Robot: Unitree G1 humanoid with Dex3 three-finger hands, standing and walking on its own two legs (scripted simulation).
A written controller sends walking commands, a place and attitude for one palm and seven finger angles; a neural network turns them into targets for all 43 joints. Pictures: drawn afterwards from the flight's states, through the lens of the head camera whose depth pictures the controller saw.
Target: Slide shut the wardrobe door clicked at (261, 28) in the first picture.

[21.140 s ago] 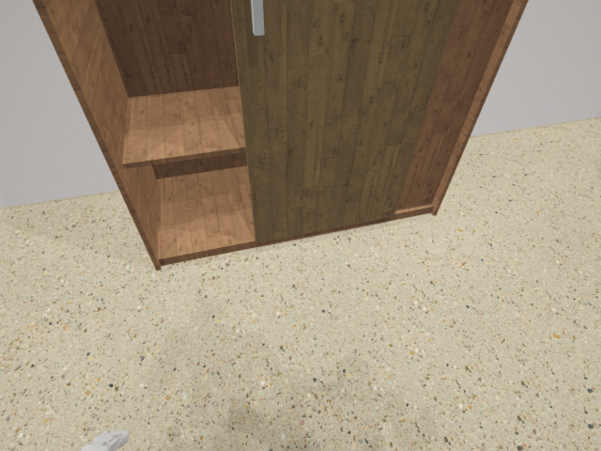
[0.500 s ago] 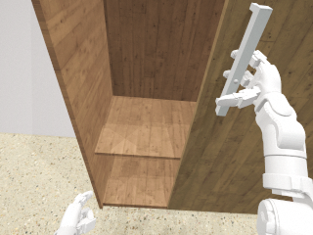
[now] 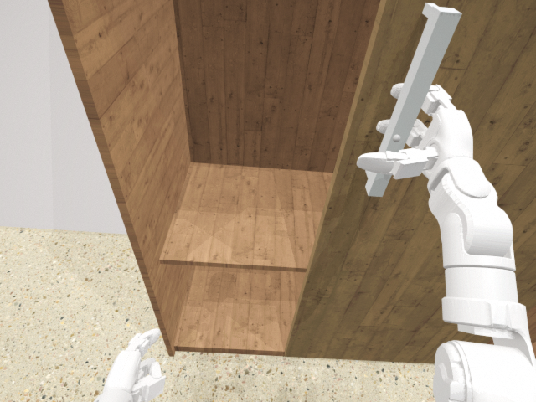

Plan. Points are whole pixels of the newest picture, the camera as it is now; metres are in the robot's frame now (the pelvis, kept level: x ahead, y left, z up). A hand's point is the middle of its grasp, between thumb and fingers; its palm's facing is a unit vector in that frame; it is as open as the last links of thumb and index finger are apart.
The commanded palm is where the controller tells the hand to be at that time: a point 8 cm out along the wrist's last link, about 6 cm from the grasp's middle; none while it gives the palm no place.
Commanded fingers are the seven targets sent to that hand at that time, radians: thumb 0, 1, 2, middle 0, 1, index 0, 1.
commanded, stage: grip the handle and tug to test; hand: right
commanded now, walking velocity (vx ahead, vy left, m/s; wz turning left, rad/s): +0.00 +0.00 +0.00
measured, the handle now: (398, 112) +0.45 -0.16 +0.26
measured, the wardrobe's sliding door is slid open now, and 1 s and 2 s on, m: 0.40 0.40 0.39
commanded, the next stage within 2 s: tug the door sideways, standing still in 1.20 s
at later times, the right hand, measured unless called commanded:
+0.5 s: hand (392, 137) +0.39 -0.14 +0.25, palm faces +0.07 +1.00 -0.04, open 6.8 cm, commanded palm +0.36 -0.17 +0.25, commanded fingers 0.00 -0.90 -0.90 0.45 1.40 0.45 1.40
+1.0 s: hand (391, 137) +0.39 -0.13 +0.25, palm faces +0.05 +1.00 -0.03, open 6.6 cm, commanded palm +0.35 -0.18 +0.25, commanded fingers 0.00 -0.90 -0.90 0.45 1.40 0.45 1.40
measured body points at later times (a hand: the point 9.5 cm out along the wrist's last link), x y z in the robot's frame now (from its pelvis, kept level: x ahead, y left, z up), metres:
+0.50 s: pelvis +0.01 +0.00 +0.00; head -0.02 +0.03 +0.45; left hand +0.21 +0.22 -0.09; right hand +0.38 -0.19 +0.26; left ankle -0.03 +0.13 -0.74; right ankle +0.01 -0.13 -0.74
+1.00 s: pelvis +0.02 +0.00 +0.00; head -0.01 +0.03 +0.45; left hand +0.22 +0.22 -0.08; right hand +0.38 -0.19 +0.26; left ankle -0.03 +0.13 -0.74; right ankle +0.01 -0.13 -0.74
